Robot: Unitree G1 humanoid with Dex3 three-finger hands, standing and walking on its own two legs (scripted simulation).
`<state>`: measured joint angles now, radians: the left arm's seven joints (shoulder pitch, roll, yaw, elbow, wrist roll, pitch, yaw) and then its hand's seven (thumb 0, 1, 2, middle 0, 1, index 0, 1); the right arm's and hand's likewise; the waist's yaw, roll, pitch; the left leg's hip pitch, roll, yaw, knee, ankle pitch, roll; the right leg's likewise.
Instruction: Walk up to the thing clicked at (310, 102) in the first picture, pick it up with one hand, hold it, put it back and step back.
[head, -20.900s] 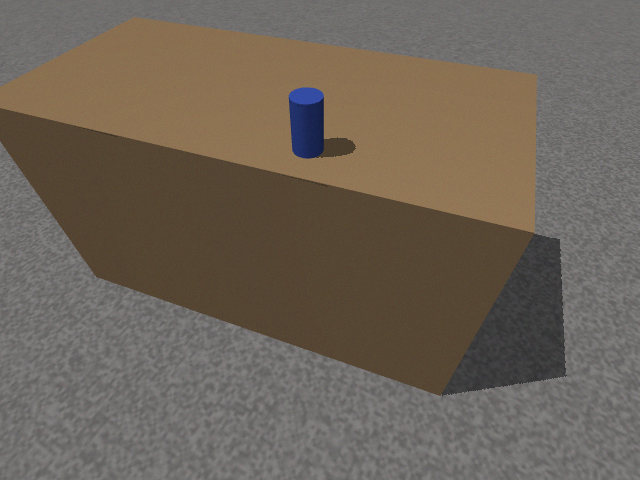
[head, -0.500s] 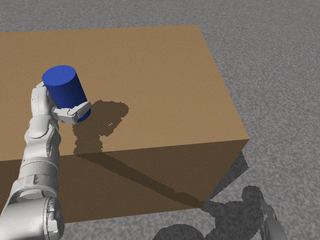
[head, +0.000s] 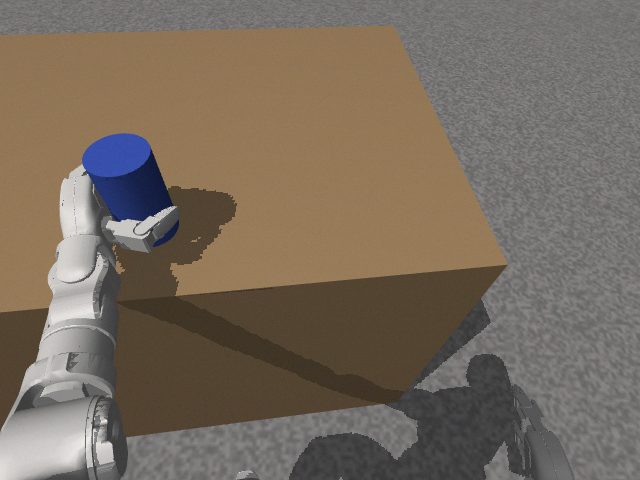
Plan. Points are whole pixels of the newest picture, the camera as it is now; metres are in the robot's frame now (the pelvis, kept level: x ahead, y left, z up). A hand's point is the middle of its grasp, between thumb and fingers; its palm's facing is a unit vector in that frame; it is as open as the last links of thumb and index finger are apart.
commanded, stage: lower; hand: left
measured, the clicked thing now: (136, 194) +0.45 +0.21 +0.10
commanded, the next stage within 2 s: loosen in 0.36 s
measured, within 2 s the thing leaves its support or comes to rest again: rests again in 0.20 s
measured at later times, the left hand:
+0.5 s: hand (147, 214) +0.45 +0.21 +0.07, palm faces +0.20 -0.98 -0.01, open 9.8 cm
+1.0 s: hand (148, 215) +0.45 +0.21 +0.07, palm faces +0.20 -0.98 +0.00, open 15.1 cm
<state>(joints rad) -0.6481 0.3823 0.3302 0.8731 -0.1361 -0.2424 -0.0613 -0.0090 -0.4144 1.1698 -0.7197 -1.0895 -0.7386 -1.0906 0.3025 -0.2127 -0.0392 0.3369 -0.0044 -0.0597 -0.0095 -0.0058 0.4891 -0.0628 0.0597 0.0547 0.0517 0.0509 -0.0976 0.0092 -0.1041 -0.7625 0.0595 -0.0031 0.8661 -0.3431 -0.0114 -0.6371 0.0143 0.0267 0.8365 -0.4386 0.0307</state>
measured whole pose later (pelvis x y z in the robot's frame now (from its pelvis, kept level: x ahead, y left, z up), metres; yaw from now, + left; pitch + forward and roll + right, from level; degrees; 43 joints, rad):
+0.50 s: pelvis +0.00 +0.00 -0.01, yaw +0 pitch +15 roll -2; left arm -0.62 0.36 0.33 0.86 -0.12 -0.30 -0.03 -0.01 -0.40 1.15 -0.72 -1.08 -0.74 -1.08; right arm 0.37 -0.22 -0.05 0.17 -0.02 0.00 0.01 -0.01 0.49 -0.06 0.06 0.05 0.05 0.05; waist -0.10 0.00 -0.11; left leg -0.82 0.06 -0.01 0.93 -0.37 -0.01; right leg -0.69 0.01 0.03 0.90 -0.47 0.03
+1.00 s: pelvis +0.00 +0.00 -0.01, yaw +0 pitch +15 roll -2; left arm -0.61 0.37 0.35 0.87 -0.13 -0.32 -0.05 -0.01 -0.55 0.26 -0.47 -0.39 -0.47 -0.39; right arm 0.38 -0.23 -0.04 0.13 -0.01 0.03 0.02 -0.01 0.48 -0.06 0.06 0.06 0.05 0.05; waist -0.11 0.00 -0.12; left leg -0.82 0.06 -0.01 0.94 -0.38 -0.02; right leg -0.70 0.02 0.03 0.92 -0.49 0.03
